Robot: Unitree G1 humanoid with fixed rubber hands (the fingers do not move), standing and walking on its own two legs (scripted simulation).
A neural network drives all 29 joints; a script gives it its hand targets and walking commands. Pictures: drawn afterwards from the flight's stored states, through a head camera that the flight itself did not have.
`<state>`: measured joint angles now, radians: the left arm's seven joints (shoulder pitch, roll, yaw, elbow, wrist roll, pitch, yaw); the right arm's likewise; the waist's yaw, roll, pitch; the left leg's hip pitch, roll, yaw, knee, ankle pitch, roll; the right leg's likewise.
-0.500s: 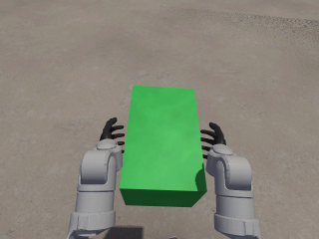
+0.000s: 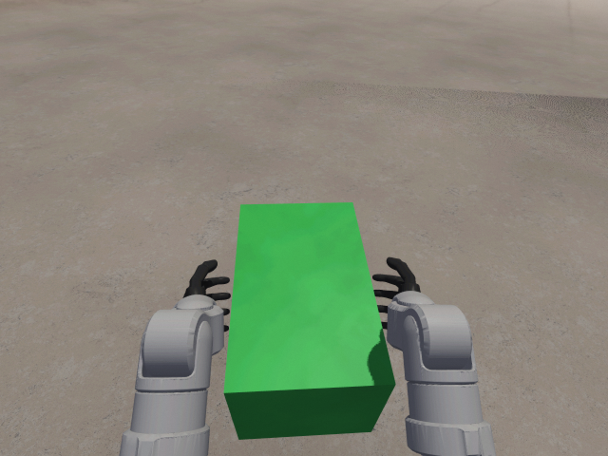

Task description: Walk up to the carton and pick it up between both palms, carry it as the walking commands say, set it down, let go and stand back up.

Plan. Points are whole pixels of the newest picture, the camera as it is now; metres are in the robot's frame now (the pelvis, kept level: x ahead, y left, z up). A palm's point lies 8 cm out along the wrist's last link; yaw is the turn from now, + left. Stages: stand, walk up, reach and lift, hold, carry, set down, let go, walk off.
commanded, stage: carry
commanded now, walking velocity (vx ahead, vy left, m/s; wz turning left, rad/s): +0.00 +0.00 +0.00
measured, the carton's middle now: (301, 310) +0.33 -0.01 +0.03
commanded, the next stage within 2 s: none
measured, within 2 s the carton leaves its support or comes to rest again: neither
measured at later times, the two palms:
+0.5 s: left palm (182, 334) +0.25 +0.14 +0.09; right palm (402, 334) +0.24 -0.12 +0.10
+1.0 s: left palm (167, 322) +0.26 +0.16 +0.09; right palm (380, 320) +0.26 -0.10 +0.10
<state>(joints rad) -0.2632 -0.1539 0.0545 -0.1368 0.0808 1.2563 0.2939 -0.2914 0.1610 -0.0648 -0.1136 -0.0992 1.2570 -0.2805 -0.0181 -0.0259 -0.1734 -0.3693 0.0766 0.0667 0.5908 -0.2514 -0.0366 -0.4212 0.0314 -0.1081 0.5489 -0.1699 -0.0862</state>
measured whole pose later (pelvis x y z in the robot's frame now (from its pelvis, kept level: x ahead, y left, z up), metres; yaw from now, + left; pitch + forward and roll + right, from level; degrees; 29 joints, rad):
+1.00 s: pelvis -0.02 +0.04 +0.00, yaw -1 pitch +2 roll +0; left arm -0.29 -0.16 0.07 -0.13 0.10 1.22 0.28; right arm -0.31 0.16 -0.08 -0.11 -0.13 1.21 -0.25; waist 0.00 -0.02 -0.12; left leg -0.40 0.01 0.06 0.61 -0.24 0.02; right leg -0.45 -0.04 -0.12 0.56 -0.14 -0.04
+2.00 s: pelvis +0.01 +0.02 +0.00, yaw -1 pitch +2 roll +0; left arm -0.26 -0.15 0.05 -0.17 0.09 1.22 0.27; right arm -0.27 0.16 -0.06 -0.14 -0.12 1.21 -0.25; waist 0.00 -0.02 -0.12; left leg -0.36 0.04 0.06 0.61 -0.28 -0.01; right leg -0.42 -0.02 -0.12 0.57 -0.19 -0.05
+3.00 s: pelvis +0.01 +0.05 +0.00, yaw -5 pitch -12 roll -1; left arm -0.40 -0.19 0.26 0.43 0.31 0.75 0.10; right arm -0.39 0.19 -0.26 0.41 -0.33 0.76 -0.06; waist 0.01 0.03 0.07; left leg -0.05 -0.05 -0.02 0.55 -0.29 0.05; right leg -0.12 0.03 0.03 0.49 -0.17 0.00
